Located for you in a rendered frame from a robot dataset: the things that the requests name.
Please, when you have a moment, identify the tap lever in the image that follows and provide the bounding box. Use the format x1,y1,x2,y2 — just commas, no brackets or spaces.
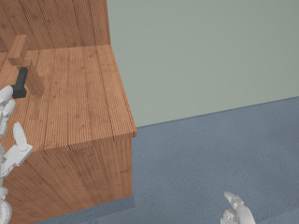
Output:
10,67,28,99

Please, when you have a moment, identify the robot right hand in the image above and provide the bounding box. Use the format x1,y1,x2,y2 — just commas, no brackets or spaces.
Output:
221,191,256,224

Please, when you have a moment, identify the counter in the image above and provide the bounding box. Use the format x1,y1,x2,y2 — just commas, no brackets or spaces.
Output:
0,0,137,224

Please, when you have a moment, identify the robot left hand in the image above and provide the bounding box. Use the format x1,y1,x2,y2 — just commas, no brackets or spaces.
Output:
0,85,33,187

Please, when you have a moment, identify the left robot forearm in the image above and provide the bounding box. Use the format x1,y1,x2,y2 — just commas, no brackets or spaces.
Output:
0,187,12,224

